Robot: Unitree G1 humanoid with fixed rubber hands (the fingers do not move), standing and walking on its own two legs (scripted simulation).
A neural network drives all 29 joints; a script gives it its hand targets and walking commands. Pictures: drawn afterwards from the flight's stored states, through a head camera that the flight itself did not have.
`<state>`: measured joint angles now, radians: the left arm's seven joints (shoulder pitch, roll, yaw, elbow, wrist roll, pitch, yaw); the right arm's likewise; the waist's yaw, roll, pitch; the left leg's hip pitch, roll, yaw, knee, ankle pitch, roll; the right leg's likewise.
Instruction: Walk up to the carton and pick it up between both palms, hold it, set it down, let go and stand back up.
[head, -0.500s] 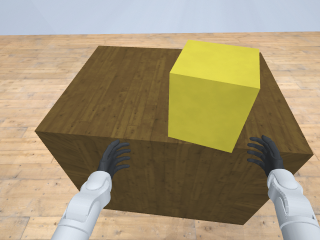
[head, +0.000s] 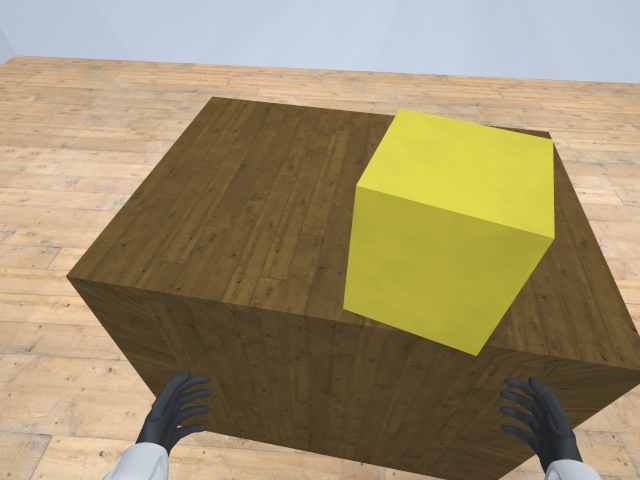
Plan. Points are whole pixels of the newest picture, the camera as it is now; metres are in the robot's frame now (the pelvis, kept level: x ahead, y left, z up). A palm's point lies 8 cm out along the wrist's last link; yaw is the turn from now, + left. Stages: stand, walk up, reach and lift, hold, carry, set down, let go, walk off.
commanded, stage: set down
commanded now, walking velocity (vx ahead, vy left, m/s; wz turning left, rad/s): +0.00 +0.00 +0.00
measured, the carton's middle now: (438, 232) +0.44 -0.12 +0.08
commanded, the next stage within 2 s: let go in 0.82 s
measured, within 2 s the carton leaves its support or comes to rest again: neither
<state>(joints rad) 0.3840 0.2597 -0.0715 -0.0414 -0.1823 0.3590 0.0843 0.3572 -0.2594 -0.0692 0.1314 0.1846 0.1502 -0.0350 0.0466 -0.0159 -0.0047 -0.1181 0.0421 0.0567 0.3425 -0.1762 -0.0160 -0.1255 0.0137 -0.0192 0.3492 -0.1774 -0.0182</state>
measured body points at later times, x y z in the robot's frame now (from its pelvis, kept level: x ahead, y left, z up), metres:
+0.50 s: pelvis +0.07 +0.03 +0.00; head +0.07 +0.04 +0.44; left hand +0.24 +0.23 -0.07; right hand +0.23 -0.23 -0.05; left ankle +0.01 +0.13 -0.75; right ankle +0.01 -0.10 -0.75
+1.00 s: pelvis +0.08 +0.02 +0.00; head +0.12 +0.04 +0.44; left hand +0.23 +0.24 -0.09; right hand +0.22 -0.23 -0.09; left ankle +0.01 +0.14 -0.75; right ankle +0.01 -0.11 -0.75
